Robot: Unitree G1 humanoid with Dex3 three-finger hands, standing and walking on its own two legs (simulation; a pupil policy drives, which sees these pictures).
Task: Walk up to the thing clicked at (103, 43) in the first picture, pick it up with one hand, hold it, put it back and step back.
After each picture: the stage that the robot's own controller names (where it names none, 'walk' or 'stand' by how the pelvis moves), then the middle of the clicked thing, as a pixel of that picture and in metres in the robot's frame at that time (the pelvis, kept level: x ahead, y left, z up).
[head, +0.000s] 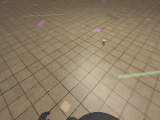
stand; (103, 42) +1.83 -0.35 -0.72
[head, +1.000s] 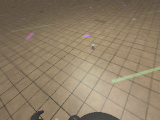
walk; (93, 47) +1.73 +0.02 -0.70
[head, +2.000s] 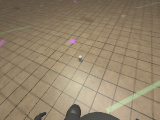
walk; (80, 58) +1.15 +0.25 -0.72
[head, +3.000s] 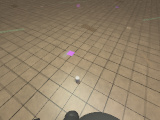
walk; (77, 79) +0.70 +0.18 -0.70
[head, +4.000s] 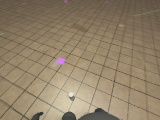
walk; (71, 95) +0.41 +0.18 -0.70
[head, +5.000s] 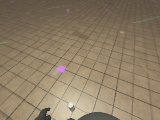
stand; (71, 106) +0.33 +0.20 -0.72
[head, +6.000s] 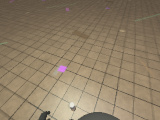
stand; (72, 105) +0.32 +0.19 -0.72
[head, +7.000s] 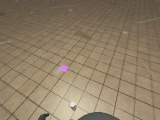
stand; (72, 105) +0.34 +0.18 -0.73
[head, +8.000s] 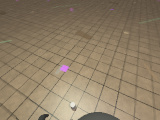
stand; (73, 105) +0.33 +0.18 -0.73
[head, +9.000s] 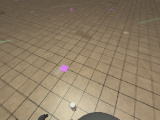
go down; (72, 105) +0.33 +0.18 -0.73
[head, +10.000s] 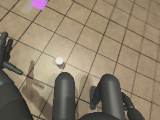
go down; (59, 62) +0.43 +0.20 -0.31
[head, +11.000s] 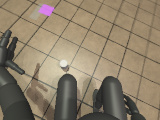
approach; (64, 64) +0.43 +0.20 -0.31
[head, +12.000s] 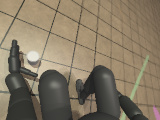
close in; (33, 58) +0.42 +0.24 -0.22
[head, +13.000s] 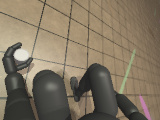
close; (21, 57) +0.42 +0.26 -0.22
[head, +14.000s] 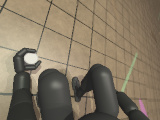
lift; (30, 59) +0.39 +0.23 -0.23
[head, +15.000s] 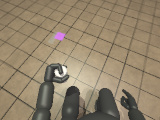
lift; (62, 74) +0.33 +0.18 -0.02
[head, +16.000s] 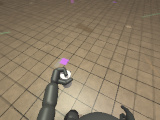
hold; (66, 79) +0.32 +0.16 +0.00
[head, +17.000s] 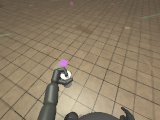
hold; (66, 79) +0.32 +0.16 -0.01
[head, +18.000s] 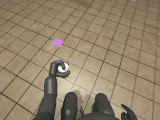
crouch; (64, 71) +0.37 +0.17 -0.06
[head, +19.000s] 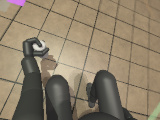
lower; (41, 50) +0.48 +0.24 -0.12
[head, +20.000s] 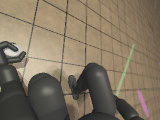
lower; (13, 54) +0.44 +0.27 -0.23
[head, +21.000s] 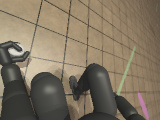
lower; (17, 53) +0.44 +0.27 -0.23
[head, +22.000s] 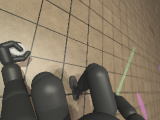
lower; (18, 53) +0.44 +0.26 -0.24
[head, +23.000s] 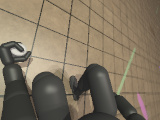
lower; (19, 53) +0.43 +0.26 -0.24
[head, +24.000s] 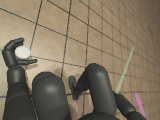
open; (21, 55) +0.42 +0.24 -0.24
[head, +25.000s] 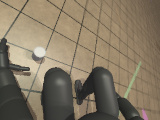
stand; (38, 54) +0.43 +0.23 -0.24
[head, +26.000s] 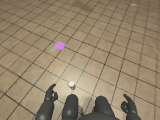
stand; (71, 84) +0.40 +0.16 -0.57
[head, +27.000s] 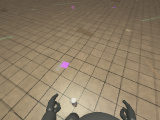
stand; (73, 101) +0.37 +0.16 -0.67
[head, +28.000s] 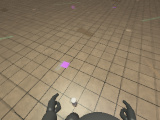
stand; (73, 101) +0.37 +0.16 -0.67
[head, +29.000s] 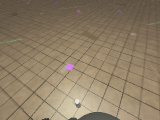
stand; (77, 102) +0.38 +0.15 -0.72
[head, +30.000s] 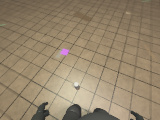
walk; (76, 85) +0.46 +0.14 -0.70
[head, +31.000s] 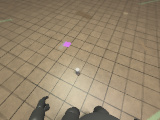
walk; (77, 71) +0.71 +0.15 -0.69
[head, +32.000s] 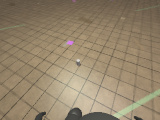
stand; (78, 62) +1.02 +0.23 -0.70
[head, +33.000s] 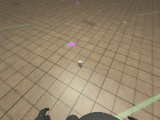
stand; (80, 63) +1.04 +0.17 -0.72
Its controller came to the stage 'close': yes
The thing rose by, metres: 0.71
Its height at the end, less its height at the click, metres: +0.00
